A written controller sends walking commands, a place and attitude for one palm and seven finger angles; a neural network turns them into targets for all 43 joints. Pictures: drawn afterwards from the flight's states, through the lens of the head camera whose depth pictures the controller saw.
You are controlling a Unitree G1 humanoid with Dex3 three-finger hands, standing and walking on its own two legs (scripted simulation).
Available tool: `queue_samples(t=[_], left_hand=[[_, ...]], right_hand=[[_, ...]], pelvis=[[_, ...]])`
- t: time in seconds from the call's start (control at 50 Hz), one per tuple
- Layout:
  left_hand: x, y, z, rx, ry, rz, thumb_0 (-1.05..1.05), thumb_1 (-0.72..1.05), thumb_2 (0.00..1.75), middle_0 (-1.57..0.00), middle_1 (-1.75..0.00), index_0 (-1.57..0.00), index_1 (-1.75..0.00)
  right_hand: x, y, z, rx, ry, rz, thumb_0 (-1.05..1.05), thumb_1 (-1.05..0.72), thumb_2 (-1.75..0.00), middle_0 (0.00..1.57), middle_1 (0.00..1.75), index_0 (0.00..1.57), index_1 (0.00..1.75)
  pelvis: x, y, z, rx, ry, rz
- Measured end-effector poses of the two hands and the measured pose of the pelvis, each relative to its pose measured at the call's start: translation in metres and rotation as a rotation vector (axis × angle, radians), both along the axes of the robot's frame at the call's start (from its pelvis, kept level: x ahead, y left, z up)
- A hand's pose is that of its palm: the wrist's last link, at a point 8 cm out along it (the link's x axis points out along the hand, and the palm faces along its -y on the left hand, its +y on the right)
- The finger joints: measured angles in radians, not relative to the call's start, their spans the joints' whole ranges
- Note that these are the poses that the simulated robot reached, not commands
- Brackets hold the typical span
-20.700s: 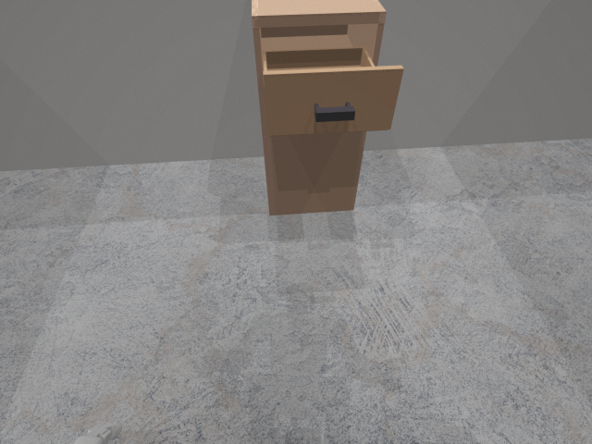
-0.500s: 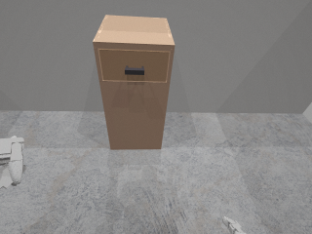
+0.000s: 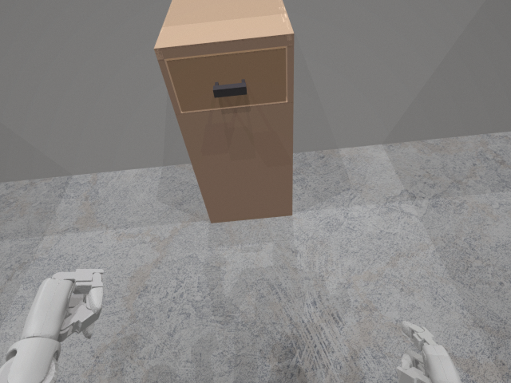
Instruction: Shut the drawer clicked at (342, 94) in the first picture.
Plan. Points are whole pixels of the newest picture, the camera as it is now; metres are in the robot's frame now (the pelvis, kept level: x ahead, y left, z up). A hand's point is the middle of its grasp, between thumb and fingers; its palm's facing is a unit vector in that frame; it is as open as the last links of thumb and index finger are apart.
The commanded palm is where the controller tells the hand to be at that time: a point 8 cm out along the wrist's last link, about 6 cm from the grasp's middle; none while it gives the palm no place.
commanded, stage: let the arm hang, fingers relaxed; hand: left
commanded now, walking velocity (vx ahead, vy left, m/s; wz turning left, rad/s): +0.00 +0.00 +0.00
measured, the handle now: (230, 86) +0.94 +0.12 -0.02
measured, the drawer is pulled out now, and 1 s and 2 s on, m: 0.00 0.00 0.00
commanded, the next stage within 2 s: look to check the result in 0.98 s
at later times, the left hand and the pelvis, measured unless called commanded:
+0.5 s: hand out of the picture -0.06 +0.25 -0.15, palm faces +0.02 -0.95 -0.32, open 5.7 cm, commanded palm none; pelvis -0.03 +0.01 +0.01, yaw +2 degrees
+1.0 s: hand out of the picture +0.10 +0.25 -0.14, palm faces -0.02 -0.95 -0.32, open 7.4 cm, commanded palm none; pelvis +0.00 +0.01 +0.02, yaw +0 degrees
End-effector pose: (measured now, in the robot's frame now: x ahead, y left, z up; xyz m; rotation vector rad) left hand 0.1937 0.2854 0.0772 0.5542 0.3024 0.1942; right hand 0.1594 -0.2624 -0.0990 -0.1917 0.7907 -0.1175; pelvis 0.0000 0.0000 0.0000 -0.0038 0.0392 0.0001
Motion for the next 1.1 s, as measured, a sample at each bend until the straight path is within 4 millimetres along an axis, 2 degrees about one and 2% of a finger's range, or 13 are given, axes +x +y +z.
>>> queue_samples(t=[0.08,0.14,0.18,0.22,0.3,0.36,0.42,0.52,0.66,0.78,0.88,0.98,1.1], left_hand=[[-0.050,-0.010,-0.110,-0.153,0.403,0.124,0.01,0.91,0.90,-1.26,-1.46,-1.27,-1.46],[-0.102,-0.030,-0.167,-0.265,0.615,0.161,0.01,0.91,0.90,-1.17,-1.37,-1.17,-1.36],[-0.138,-0.044,-0.193,-0.331,0.740,0.186,0.01,0.91,0.90,-1.10,-1.29,-1.10,-1.29],[-0.171,-0.053,-0.208,-0.378,0.842,0.228,0.01,0.91,0.90,-1.03,-1.22,-1.03,-1.21],[-0.221,-0.039,-0.213,-0.386,0.952,0.329,0.01,0.90,0.89,-0.88,-1.05,-0.87,-1.07],[-0.247,-0.025,-0.208,-0.359,1.024,0.371,0.01,0.91,0.89,-0.76,-0.93,-0.76,-0.94],[-0.260,-0.009,-0.202,-0.327,1.060,0.407,0.01,0.91,0.89,-0.65,-0.80,-0.64,-0.81],[-0.251,0.012,-0.191,-0.281,1.042,0.431,0.01,0.91,0.90,-0.45,-0.58,-0.45,-0.58],[-0.200,0.025,-0.183,-0.254,0.944,0.394,0.01,0.91,0.90,-0.27,-0.38,-0.27,-0.38],[-0.152,0.021,-0.179,-0.257,0.867,0.334,0.01,0.91,0.90,-0.22,-0.32,-0.22,-0.32],[-0.123,0.013,-0.177,-0.263,0.832,0.294,0.00,0.91,0.90,-0.21,-0.31,-0.21,-0.30],[-0.105,0.007,-0.177,-0.267,0.820,0.273,0.00,0.91,0.90,-0.20,-0.30,-0.21,-0.30],[-0.098,0.005,-0.177,-0.264,0.831,0.274,0.00,0.91,0.90,-0.20,-0.30,-0.21,-0.30]], right_hand=[[-0.032,-0.012,-0.013,-0.037,0.116,-0.015,0.01,-0.91,-0.90,0.20,0.30,0.20,0.30],[-0.067,-0.017,-0.015,-0.079,0.229,-0.014,0.01,-0.91,-0.90,0.20,0.30,0.20,0.30],[-0.091,-0.018,-0.014,-0.101,0.311,-0.018,0.01,-0.91,-0.90,0.20,0.30,0.20,0.30],[-0.115,-0.018,-0.013,-0.114,0.391,-0.023,0.01,-0.91,-0.90,0.20,0.30,0.20,0.30],[-0.153,-0.014,-0.014,-0.118,0.527,-0.032,0.01,-0.91,-0.90,0.20,0.30,0.20,0.30],[-0.170,-0.010,-0.017,-0.105,0.577,-0.051,0.01,-0.91,-0.90,0.20,0.30,0.20,0.30],[-0.178,-0.004,-0.021,-0.086,0.593,-0.068,0.01,-0.91,-0.90,0.20,0.30,0.20,0.30],[-0.175,0.006,-0.027,-0.053,0.582,-0.079,0.01,-0.91,-0.90,0.20,0.30,0.20,0.30],[-0.152,0.013,-0.028,-0.037,0.538,-0.078,0.01,-0.91,-0.90,0.20,0.30,0.20,0.30],[-0.125,0.011,-0.024,-0.042,0.492,-0.077,0.01,-0.91,-0.90,0.20,0.30,0.20,0.30],[-0.104,0.005,-0.018,-0.056,0.457,-0.077,0.01,-0.91,-0.90,0.20,0.30,0.20,0.30],[-0.088,-0.002,-0.013,-0.072,0.435,-0.079,0.01,-0.91,-0.90,0.20,0.30,0.20,0.30],[-0.078,-0.010,-0.010,-0.087,0.436,-0.080,0.01,-0.91,-0.90,0.20,0.30,0.20,0.30]], pelvis=[[-0.014,-0.001,-0.004,0.003,-0.032,0.014],[-0.022,-0.004,-0.004,0.001,-0.060,0.029],[-0.026,-0.005,-0.003,-0.004,-0.069,0.034],[-0.031,-0.006,0.000,-0.012,-0.068,0.038],[-0.037,-0.006,0.005,-0.021,-0.058,0.043],[-0.038,-0.004,0.008,-0.023,-0.055,0.040],[-0.037,0.000,0.009,-0.026,-0.065,0.036],[-0.034,0.007,0.011,-0.021,-0.071,0.028],[-0.026,0.013,0.014,-0.010,-0.067,0.019],[-0.015,0.015,0.016,-0.002,-0.062,0.014],[-0.007,0.015,0.018,0.001,-0.059,0.009],[0.001,0.013,0.019,0.003,-0.056,0.006],[0.009,0.010,0.020,0.004,-0.052,0.004]])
